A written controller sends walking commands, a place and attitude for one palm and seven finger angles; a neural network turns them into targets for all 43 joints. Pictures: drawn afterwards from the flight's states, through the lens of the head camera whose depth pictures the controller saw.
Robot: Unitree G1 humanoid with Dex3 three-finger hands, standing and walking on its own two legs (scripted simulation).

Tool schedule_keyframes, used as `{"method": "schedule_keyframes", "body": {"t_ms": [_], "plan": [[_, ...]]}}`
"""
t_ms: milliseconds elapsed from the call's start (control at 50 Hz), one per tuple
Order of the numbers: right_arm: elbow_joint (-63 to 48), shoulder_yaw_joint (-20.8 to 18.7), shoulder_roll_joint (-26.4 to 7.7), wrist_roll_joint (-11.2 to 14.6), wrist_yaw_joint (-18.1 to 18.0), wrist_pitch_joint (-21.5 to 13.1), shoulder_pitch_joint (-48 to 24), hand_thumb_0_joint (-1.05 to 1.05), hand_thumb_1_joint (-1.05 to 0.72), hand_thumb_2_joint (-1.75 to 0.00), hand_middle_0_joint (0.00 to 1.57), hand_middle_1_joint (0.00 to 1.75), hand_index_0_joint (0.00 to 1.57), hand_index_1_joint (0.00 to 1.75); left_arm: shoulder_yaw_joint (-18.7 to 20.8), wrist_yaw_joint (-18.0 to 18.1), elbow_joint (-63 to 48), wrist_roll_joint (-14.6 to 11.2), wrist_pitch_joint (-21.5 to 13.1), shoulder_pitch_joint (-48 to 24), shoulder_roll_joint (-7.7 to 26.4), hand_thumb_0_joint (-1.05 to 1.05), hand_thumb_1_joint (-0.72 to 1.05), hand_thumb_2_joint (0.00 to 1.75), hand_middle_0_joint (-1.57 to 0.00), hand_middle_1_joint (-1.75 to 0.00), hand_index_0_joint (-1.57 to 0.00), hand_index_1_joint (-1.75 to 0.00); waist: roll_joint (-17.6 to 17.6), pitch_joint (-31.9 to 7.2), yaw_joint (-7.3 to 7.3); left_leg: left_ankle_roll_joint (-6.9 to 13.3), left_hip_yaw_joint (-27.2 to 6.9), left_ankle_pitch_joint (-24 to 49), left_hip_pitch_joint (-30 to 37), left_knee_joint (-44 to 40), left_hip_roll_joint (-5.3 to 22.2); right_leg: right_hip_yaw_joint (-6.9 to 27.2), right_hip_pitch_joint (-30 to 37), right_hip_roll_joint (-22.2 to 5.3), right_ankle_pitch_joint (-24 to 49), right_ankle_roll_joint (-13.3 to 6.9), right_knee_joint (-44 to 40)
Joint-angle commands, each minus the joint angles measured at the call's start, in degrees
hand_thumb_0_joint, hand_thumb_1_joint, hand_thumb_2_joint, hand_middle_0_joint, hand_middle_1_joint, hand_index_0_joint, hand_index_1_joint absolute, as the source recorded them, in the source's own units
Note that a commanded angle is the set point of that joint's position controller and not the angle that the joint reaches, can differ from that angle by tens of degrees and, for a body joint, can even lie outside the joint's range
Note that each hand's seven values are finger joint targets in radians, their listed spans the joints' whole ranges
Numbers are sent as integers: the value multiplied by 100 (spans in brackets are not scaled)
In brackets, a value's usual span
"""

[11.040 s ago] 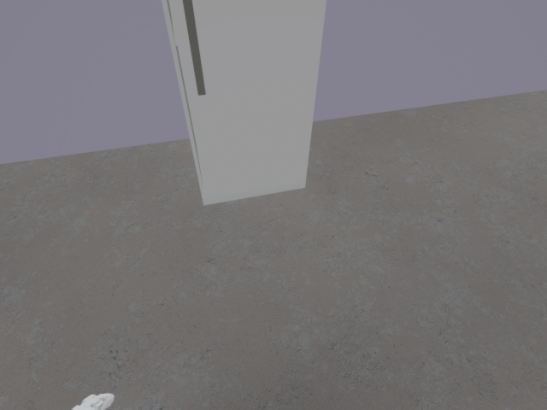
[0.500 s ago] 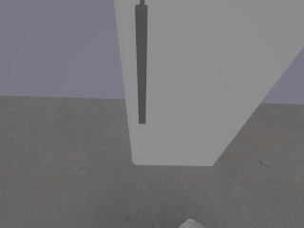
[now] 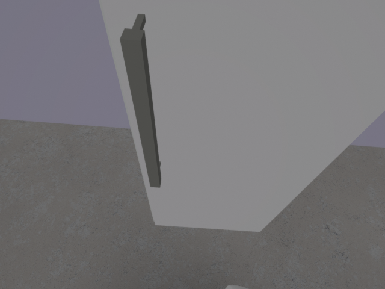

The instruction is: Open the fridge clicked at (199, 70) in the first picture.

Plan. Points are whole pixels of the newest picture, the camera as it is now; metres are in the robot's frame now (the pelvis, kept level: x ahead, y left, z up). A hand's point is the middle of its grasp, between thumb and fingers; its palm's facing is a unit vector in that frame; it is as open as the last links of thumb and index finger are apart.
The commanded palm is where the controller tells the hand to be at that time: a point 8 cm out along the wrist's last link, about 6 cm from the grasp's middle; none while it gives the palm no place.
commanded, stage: come to a stop and stand still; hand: left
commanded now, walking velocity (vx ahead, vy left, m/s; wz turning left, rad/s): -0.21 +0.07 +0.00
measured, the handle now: (150, 126) +0.40 +0.12 +0.10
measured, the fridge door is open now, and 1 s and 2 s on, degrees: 0 0 0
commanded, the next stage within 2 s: look again from close up in 1.42 s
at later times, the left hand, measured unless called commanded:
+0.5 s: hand out of the picture +0.00 +0.17 -0.17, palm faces +0.07 -0.97 -0.22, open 7.4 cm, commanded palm none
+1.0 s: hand out of the picture +0.02 +0.17 -0.17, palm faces -0.05 -0.98 -0.18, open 7.3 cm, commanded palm none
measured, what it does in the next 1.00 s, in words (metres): steps on the spot: right foot, then left foot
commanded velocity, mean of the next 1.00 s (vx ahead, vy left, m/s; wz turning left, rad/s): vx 0.03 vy -0.01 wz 0.00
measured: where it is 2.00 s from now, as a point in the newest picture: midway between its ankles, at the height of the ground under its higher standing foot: outside the picture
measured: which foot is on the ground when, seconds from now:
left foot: down 0.00-0.12, up 0.14-0.52, down 0.54-1.00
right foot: up 0.00-0.10, down 0.12-0.54, up 0.56-0.98, down 1.00-1.00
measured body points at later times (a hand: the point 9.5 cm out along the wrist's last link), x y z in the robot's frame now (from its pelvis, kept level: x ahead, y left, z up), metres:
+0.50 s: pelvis -0.04 -0.02 +0.00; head +0.00 -0.01 +0.45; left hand -0.01 +0.22 -0.15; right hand +0.06 -0.26 -0.14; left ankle -0.06 +0.11 -0.71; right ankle +0.02 -0.15 -0.74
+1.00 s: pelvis -0.04 -0.01 +0.00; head -0.01 -0.01 +0.45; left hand +0.03 +0.22 -0.15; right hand -0.12 -0.22 -0.15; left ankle -0.06 +0.11 -0.74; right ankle -0.05 -0.14 -0.74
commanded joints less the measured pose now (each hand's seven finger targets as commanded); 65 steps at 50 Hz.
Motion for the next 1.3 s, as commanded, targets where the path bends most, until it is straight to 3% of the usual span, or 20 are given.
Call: {"method": "schedule_keyframes", "body": {"t_ms": [0, 60, 80, 100, 120, 220, 400, 460, 500, 520, 560, 680, 840, 920, 940, 1000, 1020, 1040, 1140, 1280], "plan": [[-87, -368, -1244, 8, 21, 86, 459, 0, -90, -90, 20, 30, 20, 30, 114, 39, -388, -22, -143, 302, 312, 0, 90, 90, -20, -30, -20, -30, 969, -920, -71, 526, -753, 6028, 1692, -410, 1235, -196, -234, 13, 613, 13, -1102], [-189, -396, -1175, 53, 89, 146, 254, 0, -90, -90, 20, 30, 20, 30, 181, 42, -297, 15, -223, 822, 547, 0, 90, 90, -20, -30, -20, -30, 427, -1167, 194, 101, -426, 4242, 1187, 266, 829, -192, 815, -178, 3024, 39, -2522], [-248, -382, -910, 80, 124, 160, 368, 0, -90, -90, 20, 30, 20, 30, 222, 83, -321, 64, -262, 866, 874, 0, 90, 90, -20, -30, -20, -30, -570, -1331, 188, -159, -186, 2366, 426, 907, 341, 518, 1494, -884, 5259, -154, -2507], [-373, -322, -575, 110, 148, 202, 404, 0, -90, -90, 20, 30, 20, 30, 294, 112, -334, 75, -271, 858, 1238, 0, 90, 90, -20, -30, -20, -30, -1768, -1307, 224, -391, -181, -1223, -766, 1758, -411, 1677, 2081, -2014, 7396, -869, -2440], [-364, -319, -593, 120, 114, 290, 428, 0, -90, -90, 20, 30, 20, 30, 273, 108, -342, 30, -259, 921, 1243, 0, 90, 90, -20, -30, -20, -30, -1488, -1359, 307, -344, -876, -1783, -819, 2531, -410, 1529, 1854, -2329, 7230, -1284, -2546], [-246, -264, -644, 68, 208, 367, 15, 0, -90, -90, 20, 30, 20, 30, 224, 168, -470, 28, -248, 470, 937, 0, 90, 90, -20, -30, -20, -30, -908, -722, 234, -480, -1155, -850, -1480, 3559, -356, 1096, 1521, -1718, 5697, -1133, -2644], [-310, -157, -609, 77, 322, 310, -9, 0, -90, -90, 20, 30, 20, 30, 329, 133, -521, 99, -209, 462, 1262, 0, 90, 90, -20, -30, -20, -30, -966, -780, 331, -492, -874, -680, -756, 1570, -310, 1302, 1104, -1691, 2616, -1060, -3200], [-139, -125, -509, 93, 309, 188, 624, 0, -90, -90, 20, 30, 20, 30, 317, 99, -520, 80, -157, 174, 1208, 0, 90, 90, -20, -30, -20, -30, -1070, -833, 65, -385, -594, -207, 241, 89, -405, 1083, 542, -1381, 1176, -745, -3176], [55, -134, -748, 61, 266, 81, 1135, 0, -90, -90, 20, 30, 20, 30, 217, 62, -501, -26, -107, 101, 870, 0, 90, 90, -20, -30, -20, -30, 1, -829, -163, -290, -1039, -77, 1181, -1256, -30, 621, -365, -773, -148, -250, -2533], [-8, -217, -1191, -22, 229, 48, 1026, 0, -90, -90, 20, 30, 20, 30, 148, 22, -554, -82, -86, 165, 534, 0, 90, 90, -20, -30, -20, -30, 1631, -492, -148, 26, -2501, -1605, 547, -2192, 1001, 36, -747, -183, -272, 61, -1554], [-311, -168, -1354, -84, 176, 90, 300, 0, -90, -90, 20, 30, 20, 30, 162, -40, -614, -47, -110, 16, 461, 0, 90, 90, -20, -30, -20, -30, 1595, 212, 49, 632, -3086, -2682, -1208, -2992, 1713, 201, -351, -235, 181, 55, -364], [116, -87, -869, -9, 36, -101, 988, 0, -90, -90, 20, 30, 20, 30, 128, -145, -81, 34, -145, 348, 396, 0, 90, 90, -20, -30, -20, -30, 572, -103, -60, 393, -2014, 128, 675, -2353, 1090, 420, -1230, -109, 1054, 119, 690], [494, -100, -867, -46, -42, -62, 1488, 0, -90, -90, 20, 30, 20, 30, 40, -124, -232, -23, -67, -110, 251, 0, 90, 90, -20, -30, -20, -30, 1032, -263, -245, 612, -1741, 2438, 816, -1755, 1230, 166, -413, -152, 456, 136, -817], [591, -125, -874, 0, 4, -38, 1338, 0, -90, -90, 20, 30, 20, 30, 53, -70, 24, -62, -150, 387, 191, 0, 90, 90, -20, -30, -20, -30, 1067, -604, 15, 331, -1498, 2076, 295, -1249, 925, -93, 912, 30, 1341, 75, -2278], [631, -111, -737, 32, 24, -45, 1383, 0, -90, -90, 20, 30, 20, 30, 65, -40, 90, -53, -203, 546, 309, 0, 90, 90, -20, -30, -20, -30, 671, -654, 77, 128, -1400, 1828, 41, -965, 680, 40, 1421, -40, 1859, 48, -2870], [581, 70, -105, 76, 87, -24, 1405, 0, -90, -90, 20, 30, 20, 30, 79, 71, 296, -77, -313, 679, 826, 0, 90, 90, -20, -30, -20, -30, -911, -724, 54, -387, -526, -432, -783, -284, -32, 1203, 1881, -1606, 2706, -576, -3177], [614, 69, -74, 54, 100, 0, 1396, 0, -90, -90, 20, 30, 20, 30, 38, 75, 271, -71, -299, 556, 741, 0, 90, 90, -20, -30, -20, -30, -600, -563, 13, -371, -585, -416, -518, -125, -36, 1109, 1482, -1573, 2712, -707, -3184], [677, 68, -12, 30, 90, 59, 1431, 0, -90, -90, 20, 30, 20, 30, 49, 100, 300, -58, -345, 457, 634, 0, 90, 90, -20, -30, -20, -30, -1165, -613, -30, -395, -569, -370, -401, 8, 11, 1040, 1411, -1290, 2877, -703, -3232], [970, 63, -231, 52, 74, -16, 1574, 0, -90, -90, 20, 30, 20, 30, -59, 102, 325, -122, -344, 299, 292, 0, 90, 90, -20, -30, -20, -30, -56, -424, -63, -368, -743, 1888, 396, -843, 320, 311, 1185, -603, 3513, -338, -2655], [912, 58, -282, 60, 60, 11, 1242, 0, -90, -90, 20, 30, 20, 30, -50, 101, 410, -95, -312, 441, 402, 0, 90, 90, -20, -30, -20, -30, 199, -216, -17, -359, -681, 1628, 420, -1018, 338, 395, 1186, -542, 3096, -222, -2889]]}}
